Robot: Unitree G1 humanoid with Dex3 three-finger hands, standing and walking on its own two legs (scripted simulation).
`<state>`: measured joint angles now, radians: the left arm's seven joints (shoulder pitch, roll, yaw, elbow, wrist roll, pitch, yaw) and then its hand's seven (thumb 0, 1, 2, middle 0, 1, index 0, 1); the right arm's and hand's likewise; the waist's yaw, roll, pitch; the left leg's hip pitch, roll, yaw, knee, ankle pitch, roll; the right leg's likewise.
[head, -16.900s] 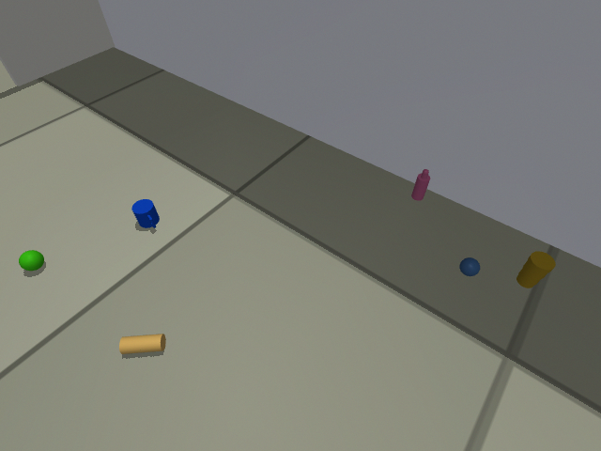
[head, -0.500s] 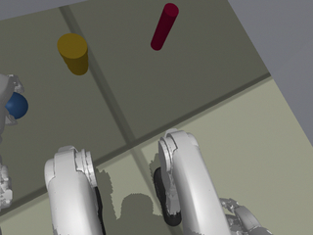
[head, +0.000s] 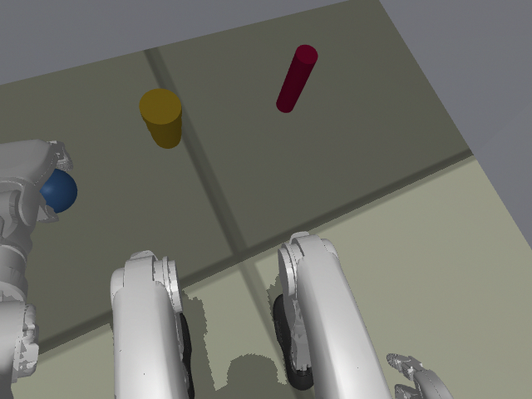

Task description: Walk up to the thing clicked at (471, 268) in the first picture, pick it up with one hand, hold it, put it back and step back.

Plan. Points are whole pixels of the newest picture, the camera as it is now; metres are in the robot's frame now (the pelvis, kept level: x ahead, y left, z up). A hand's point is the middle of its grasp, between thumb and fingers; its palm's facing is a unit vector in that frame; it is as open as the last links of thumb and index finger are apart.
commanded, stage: lift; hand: left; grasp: from above
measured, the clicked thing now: (50, 190) +0.44 +0.31 -0.16
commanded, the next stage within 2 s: hold in 1.32 s
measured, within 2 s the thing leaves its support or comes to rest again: neither
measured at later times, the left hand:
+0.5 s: hand out of the picture +0.37 +0.30 +0.05, palm faces -0.42 -0.11 -0.90, open 9.8 cm
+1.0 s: hand out of the picture +0.35 +0.27 +0.22, palm faces -0.46 -0.12 -0.88, open 9.8 cm
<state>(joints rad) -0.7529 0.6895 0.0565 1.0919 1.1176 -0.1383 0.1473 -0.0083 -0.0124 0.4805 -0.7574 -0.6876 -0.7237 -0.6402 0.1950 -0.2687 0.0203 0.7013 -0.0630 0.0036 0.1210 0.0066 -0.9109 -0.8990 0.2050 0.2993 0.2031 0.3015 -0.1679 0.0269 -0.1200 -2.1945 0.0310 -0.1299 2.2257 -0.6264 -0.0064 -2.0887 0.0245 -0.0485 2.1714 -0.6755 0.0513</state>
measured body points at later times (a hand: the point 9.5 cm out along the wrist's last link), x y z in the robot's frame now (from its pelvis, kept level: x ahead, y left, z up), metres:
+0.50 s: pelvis +0.01 +0.00 +0.14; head +0.16 +0.04 +0.56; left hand +0.39 +0.30 +0.10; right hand +0.15 -0.26 +0.02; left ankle +0.09 +0.13 -0.35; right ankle +0.10 -0.13 -0.35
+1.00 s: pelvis +0.05 +0.00 +0.30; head +0.12 +0.01 +0.75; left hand +0.37 +0.27 +0.27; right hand +0.15 -0.26 +0.18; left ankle +0.09 +0.13 -0.35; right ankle +0.10 -0.13 -0.35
